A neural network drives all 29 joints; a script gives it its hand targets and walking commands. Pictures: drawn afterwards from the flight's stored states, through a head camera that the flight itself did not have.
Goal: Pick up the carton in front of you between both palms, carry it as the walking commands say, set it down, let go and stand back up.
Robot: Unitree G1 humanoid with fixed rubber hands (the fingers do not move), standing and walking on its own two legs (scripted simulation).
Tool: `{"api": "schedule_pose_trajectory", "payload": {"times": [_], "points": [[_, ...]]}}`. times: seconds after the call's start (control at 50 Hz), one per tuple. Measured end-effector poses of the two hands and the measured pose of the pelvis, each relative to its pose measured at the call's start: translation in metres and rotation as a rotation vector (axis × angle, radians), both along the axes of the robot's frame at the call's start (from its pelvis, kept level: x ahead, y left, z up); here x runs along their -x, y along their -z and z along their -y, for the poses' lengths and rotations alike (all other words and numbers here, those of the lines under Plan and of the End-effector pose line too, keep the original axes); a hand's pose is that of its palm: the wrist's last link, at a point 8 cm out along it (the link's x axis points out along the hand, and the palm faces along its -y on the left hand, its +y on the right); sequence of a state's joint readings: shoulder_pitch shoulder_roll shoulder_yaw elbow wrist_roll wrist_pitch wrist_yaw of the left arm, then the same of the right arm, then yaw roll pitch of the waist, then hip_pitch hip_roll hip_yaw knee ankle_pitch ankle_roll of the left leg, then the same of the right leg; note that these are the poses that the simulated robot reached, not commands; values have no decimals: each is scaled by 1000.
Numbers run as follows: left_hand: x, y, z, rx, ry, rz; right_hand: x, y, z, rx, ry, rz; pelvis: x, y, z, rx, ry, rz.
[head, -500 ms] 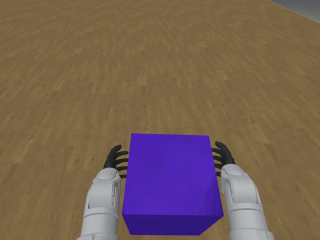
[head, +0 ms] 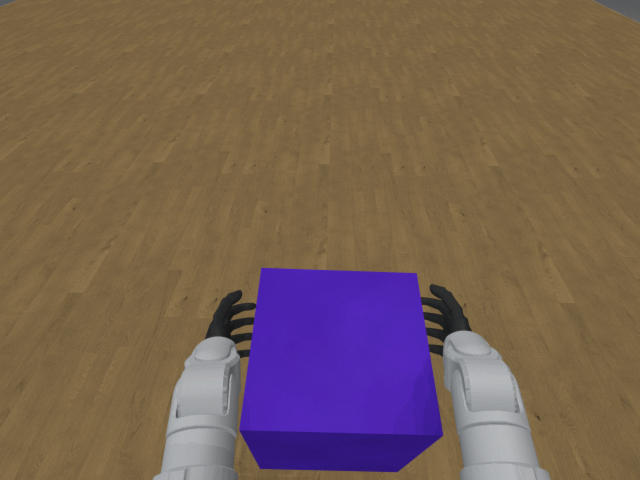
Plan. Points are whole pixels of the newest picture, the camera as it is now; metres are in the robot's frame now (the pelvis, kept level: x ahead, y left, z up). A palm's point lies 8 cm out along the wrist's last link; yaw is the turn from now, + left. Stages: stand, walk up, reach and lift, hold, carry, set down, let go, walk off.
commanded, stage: hold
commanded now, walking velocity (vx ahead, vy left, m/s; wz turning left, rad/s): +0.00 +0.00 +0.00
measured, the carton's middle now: (333, 376) +0.30 +0.00 -0.05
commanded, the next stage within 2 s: set down in 0.62 s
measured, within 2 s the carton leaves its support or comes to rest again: neither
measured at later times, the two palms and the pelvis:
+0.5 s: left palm (240, 354) +0.27 +0.12 +0.05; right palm (479, 335) +0.29 -0.18 +0.05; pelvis -0.01 -0.05 +0.00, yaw +4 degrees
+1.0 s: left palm (255, 339) +0.32 +0.11 +0.00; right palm (463, 335) +0.33 -0.18 +0.00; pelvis -0.01 -0.03 -0.01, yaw +4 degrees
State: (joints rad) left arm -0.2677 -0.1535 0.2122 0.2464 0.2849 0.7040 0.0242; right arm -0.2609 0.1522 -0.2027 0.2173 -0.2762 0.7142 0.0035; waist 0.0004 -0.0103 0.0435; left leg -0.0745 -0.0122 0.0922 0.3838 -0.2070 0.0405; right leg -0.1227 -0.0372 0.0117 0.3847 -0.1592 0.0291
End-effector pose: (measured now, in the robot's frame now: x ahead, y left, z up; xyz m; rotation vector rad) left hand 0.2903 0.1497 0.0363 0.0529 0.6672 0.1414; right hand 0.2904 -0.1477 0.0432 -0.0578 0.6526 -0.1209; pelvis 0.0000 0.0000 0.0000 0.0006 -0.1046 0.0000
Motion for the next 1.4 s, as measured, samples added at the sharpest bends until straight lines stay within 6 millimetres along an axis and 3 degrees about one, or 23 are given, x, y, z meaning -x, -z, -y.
{"api": "schedule_pose_trajectory", "payload": {"times": [0.12,0.48,0.72,0.86,0.98,1.12,1.26,1.4], "points": [[15,-7,-4,10,-54,9,-6,-5,-5,-4,-42,8,7,1,11,0,-42,34],[18,-14,28,2,-63,12,-3,-8,28,-37,-47,11,12,2,47,-8,-72,62],[8,-14,30,2,-71,12,-16,-8,29,-39,-46,10,2,1,50,-4,-77,52],[-12,-3,29,10,-71,-3,-29,4,27,-52,3,-8,1,4,43,3,-79,22],[-32,28,35,-7,-38,-21,-37,37,30,-34,50,-25,7,11,33,10,-72,-71],[-38,104,42,-6,5,-36,-32,109,38,-12,77,-38,21,28,21,8,-57,-278],[-42,176,48,23,6,0,-33,179,44,-33,110,-2,38,64,16,11,-61,-498],[-63,211,53,50,10,49,-50,212,50,-61,142,48,51,108,18,17,-62,-636]]}}
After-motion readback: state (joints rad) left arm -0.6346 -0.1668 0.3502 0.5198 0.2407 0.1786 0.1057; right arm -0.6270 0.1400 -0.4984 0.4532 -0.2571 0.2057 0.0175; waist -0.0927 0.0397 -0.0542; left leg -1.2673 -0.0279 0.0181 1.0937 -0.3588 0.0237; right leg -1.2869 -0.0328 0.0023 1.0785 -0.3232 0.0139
